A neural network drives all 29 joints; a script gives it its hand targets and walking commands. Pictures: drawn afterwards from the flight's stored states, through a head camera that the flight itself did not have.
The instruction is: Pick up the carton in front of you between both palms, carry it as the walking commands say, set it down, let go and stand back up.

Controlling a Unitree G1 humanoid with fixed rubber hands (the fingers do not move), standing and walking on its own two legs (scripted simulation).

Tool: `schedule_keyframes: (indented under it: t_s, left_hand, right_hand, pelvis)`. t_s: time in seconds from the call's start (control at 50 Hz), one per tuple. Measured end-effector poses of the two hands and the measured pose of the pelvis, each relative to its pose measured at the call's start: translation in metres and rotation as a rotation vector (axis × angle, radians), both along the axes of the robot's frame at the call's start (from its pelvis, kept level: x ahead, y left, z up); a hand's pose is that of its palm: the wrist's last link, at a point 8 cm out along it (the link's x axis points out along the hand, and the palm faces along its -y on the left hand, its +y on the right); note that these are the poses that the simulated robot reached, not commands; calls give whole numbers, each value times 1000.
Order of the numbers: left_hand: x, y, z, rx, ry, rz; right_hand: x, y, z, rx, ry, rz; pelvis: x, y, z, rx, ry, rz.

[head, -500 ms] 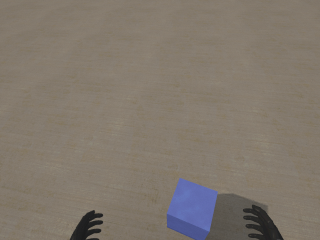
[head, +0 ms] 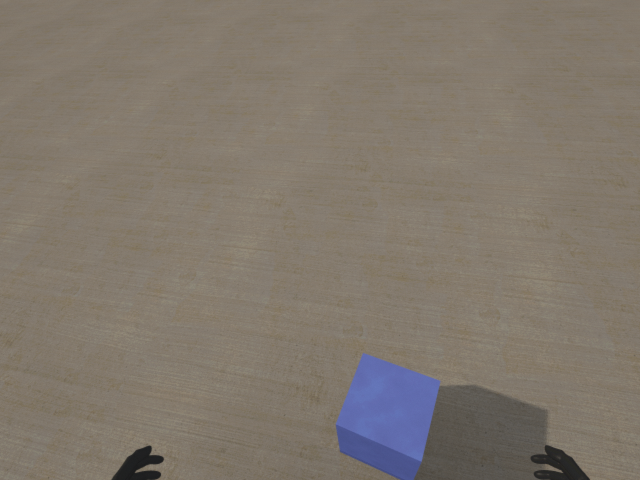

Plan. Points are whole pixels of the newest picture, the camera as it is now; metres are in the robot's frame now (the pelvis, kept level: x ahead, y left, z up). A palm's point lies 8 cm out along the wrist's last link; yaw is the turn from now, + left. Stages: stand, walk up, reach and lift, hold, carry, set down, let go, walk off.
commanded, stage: stand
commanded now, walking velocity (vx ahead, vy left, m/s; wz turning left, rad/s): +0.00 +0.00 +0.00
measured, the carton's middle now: (387, 418) +0.42 -0.09 -0.64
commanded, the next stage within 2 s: none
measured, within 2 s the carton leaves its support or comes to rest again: neither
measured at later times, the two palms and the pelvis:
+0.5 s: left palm out of the picture +0.12 +0.29 -0.08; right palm out of the picture +0.14 -0.30 -0.10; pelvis +0.01 -0.01 +0.01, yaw +1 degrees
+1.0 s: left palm out of the picture +0.09 +0.30 -0.08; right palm out of the picture +0.09 -0.30 -0.10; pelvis -0.01 -0.01 +0.01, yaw +1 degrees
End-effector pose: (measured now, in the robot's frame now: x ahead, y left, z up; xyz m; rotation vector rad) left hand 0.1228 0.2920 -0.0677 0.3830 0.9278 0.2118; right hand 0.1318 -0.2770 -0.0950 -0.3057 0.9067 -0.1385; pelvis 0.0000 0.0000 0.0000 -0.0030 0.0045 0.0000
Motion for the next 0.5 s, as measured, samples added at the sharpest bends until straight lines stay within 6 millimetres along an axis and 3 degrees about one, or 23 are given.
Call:
schedule_keyframes:
  t_s: [0.28, 0.5]
  left_hand:
    - [6, -5, -7, -11, 37, 56]
    - [-1, -4, -10, -22, 62, 75]
  right_hand:
    - [15, -12, -8, -24, 55, 18]
    - [4, -19, -5, -46, 86, 11]
  pelvis:
    - [18, -8, 2, 2, -3, 21]
    - [15, -9, 6, 1, -18, 24]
